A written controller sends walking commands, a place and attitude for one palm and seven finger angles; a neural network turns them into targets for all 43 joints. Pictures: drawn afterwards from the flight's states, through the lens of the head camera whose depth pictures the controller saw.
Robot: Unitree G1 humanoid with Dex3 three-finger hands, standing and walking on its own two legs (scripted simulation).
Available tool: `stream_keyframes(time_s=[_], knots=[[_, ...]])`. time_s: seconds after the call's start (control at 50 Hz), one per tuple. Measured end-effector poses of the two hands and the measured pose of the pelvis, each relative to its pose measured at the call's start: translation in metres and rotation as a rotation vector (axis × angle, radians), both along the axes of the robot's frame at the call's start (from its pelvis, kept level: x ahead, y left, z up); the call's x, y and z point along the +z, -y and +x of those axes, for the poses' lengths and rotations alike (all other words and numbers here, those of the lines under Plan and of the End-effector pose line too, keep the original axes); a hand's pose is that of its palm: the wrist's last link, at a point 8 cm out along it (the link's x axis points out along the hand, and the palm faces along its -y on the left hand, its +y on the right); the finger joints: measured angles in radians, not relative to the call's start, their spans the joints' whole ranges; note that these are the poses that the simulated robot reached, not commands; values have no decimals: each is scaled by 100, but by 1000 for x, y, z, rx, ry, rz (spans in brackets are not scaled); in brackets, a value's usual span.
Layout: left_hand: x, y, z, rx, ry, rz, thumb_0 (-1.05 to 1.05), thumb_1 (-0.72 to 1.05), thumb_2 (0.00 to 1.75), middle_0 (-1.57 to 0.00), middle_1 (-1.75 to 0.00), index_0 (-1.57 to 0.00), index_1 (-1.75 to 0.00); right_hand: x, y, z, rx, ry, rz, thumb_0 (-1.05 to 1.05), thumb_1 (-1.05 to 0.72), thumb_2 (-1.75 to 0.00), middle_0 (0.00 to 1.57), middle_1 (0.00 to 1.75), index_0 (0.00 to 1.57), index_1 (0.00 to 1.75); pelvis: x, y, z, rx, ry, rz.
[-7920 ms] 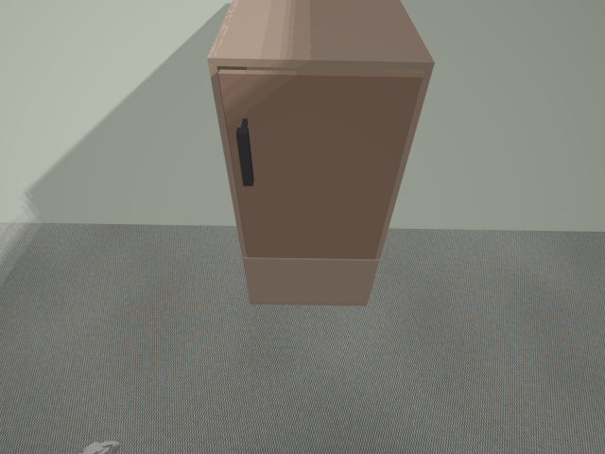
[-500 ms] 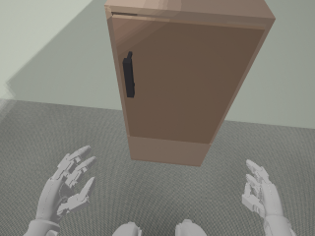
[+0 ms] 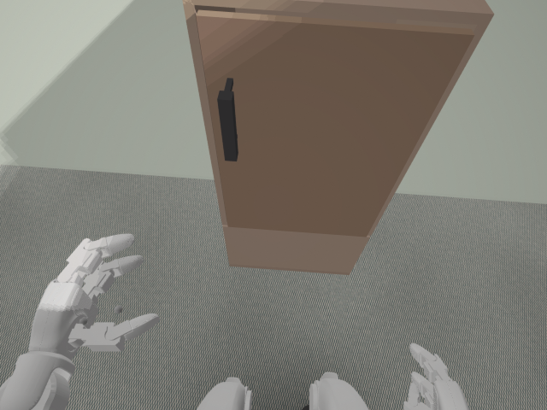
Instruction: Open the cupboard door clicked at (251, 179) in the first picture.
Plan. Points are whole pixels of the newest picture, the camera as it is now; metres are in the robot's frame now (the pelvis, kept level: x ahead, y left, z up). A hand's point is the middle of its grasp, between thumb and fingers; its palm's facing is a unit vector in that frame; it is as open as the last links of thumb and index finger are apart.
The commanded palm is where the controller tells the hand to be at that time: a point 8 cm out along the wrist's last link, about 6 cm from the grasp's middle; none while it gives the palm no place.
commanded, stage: raise the hand with hooked fingers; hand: left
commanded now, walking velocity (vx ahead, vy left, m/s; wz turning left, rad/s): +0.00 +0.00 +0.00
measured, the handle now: (230, 121) +0.58 +0.11 +0.06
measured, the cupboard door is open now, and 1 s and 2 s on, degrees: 0 0 0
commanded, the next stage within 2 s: move the hooked fingers beside the handle in 1.22 s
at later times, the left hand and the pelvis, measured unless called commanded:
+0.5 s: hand (84, 273) +0.28 +0.26 +0.07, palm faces +0.00 -1.00 -0.06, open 13.8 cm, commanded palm +0.25 +0.31 +0.07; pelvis +0.01 +0.00 +0.01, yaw +1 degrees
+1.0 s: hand (82, 249) +0.30 +0.27 +0.08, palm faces -0.01 -1.00 -0.03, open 14.0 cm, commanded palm +0.28 +0.32 +0.08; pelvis +0.01 +0.00 +0.02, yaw +0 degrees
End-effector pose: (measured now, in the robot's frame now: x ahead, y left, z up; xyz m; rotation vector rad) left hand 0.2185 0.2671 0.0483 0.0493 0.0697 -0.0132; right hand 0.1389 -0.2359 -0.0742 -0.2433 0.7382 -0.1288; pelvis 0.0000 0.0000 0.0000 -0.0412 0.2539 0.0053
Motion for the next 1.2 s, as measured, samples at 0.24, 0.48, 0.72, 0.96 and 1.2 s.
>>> stream_keyframes(time_s=[0.24,0.48,0.72,0.96,1.2], knots=[[6,-22,11,4,21,6,0,-21,42,-28,-101,-28,-101,25,9,28,29,68,-72,2,-90,-89,21,30,20,30,6,-6,5,6,13,-8],[20,-45,34,12,22,7,-1,-45,32,-30,-116,-30,-116,29,-11,45,75,72,-25,1,-90,-89,21,30,20,30,14,-5,12,13,23,-13],[32,-62,58,13,32,2,-1,-50,30,-30,-120,-30,-120,25,5,26,41,-2,-44,1,-90,-89,21,30,20,30,19,-1,15,6,23,-9],[32,-57,66,-1,28,-18,-1,-50,30,-30,-120,-30,-120,28,21,10,3,-30,-60,1,-90,-89,21,30,20,30,22,1,15,-6,22,-1],[30,-56,61,10,41,-21,-2,-50,30,-30,-120,-31,-120,26,14,14,14,-21,-44,1,-90,-89,21,30,20,30,21,3,13,-4,28,0]])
